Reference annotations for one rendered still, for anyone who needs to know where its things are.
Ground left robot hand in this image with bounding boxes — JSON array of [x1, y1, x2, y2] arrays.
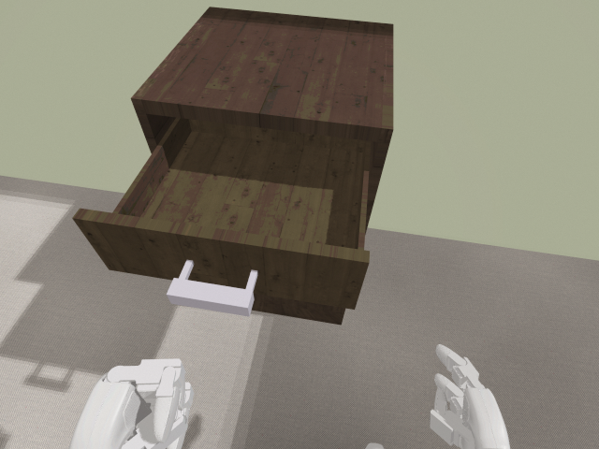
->
[[68, 358, 195, 449]]

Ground cabinet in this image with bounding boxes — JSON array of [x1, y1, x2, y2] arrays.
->
[[131, 7, 393, 325]]

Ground drawer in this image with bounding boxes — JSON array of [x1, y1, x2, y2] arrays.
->
[[72, 118, 371, 310]]

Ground right robot hand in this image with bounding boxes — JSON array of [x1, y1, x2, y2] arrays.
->
[[430, 344, 510, 449]]

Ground handle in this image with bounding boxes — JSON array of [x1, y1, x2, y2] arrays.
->
[[167, 260, 258, 317]]

